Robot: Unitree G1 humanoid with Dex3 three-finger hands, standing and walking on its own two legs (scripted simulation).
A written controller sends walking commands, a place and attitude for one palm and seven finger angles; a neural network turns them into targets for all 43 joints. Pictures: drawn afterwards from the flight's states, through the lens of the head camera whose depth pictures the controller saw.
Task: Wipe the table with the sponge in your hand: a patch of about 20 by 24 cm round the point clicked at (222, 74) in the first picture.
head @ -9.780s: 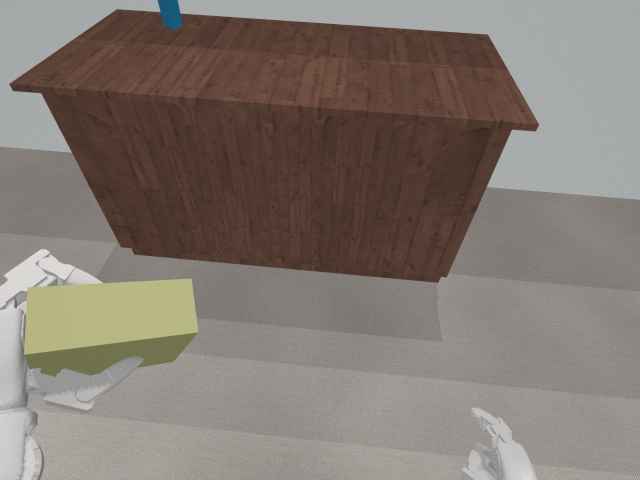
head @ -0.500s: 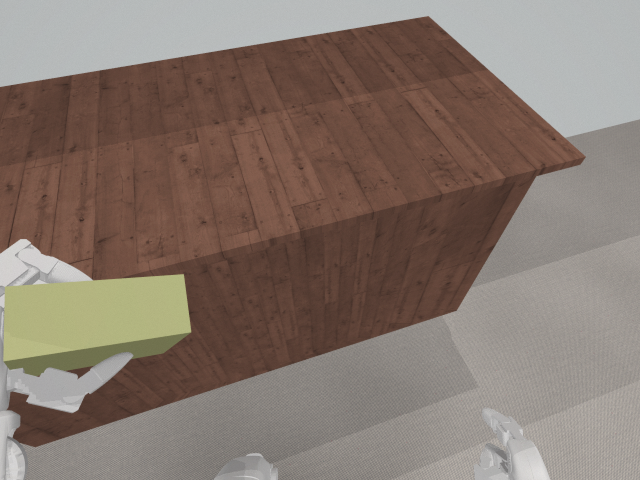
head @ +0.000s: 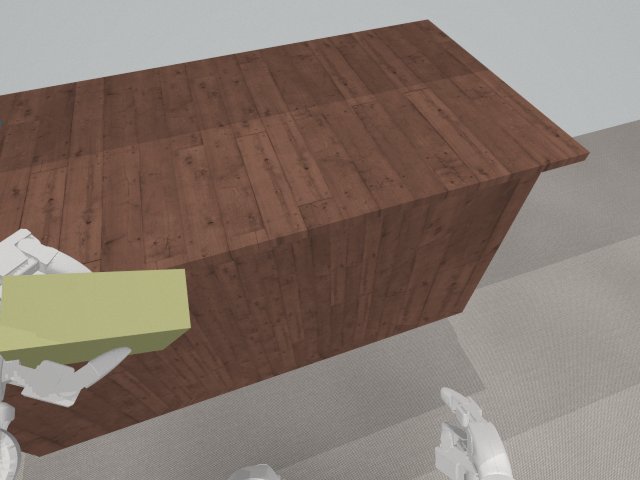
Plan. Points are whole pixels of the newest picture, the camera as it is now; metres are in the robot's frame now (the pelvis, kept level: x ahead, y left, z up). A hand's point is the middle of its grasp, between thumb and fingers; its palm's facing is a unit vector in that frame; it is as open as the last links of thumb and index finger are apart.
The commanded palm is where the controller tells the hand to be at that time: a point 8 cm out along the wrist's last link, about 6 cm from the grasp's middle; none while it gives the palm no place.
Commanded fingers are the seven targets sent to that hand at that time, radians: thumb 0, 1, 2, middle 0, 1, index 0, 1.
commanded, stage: come to a stop and stand still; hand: left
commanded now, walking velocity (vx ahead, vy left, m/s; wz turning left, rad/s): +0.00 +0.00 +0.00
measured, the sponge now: (126, 317) +0.23 +0.20 +0.15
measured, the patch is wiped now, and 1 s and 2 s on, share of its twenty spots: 0.00 0.00 0.00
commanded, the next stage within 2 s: look again from close up in 1.02 s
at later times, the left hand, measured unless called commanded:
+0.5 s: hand (31, 400) +0.15 +0.24 +0.17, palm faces +0.44 -0.81 -0.39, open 9.7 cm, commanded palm +0.10 +0.27 +0.19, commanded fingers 0.00 0.10 1.30 -1.20 -1.60 -1.20 -1.60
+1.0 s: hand (0, 426) +0.13 +0.26 +0.16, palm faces +0.42 -0.81 -0.41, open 9.7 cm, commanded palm +0.08 +0.29 +0.19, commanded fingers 0.00 0.10 1.30 -1.20 -1.60 -1.20 -1.60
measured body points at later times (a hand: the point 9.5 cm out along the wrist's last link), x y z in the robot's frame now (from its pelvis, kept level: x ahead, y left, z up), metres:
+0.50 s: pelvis -0.06 -0.01 +0.00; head -0.05 -0.01 +0.45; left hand +0.12 +0.28 +0.19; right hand +0.11 -0.23 -0.08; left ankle -0.03 +0.12 -0.73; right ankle +0.02 -0.08 -0.73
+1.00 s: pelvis -0.08 +0.01 +0.00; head -0.07 +0.01 +0.45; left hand +0.10 +0.30 +0.18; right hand +0.08 -0.21 -0.09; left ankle -0.03 +0.12 -0.73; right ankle +0.02 -0.08 -0.73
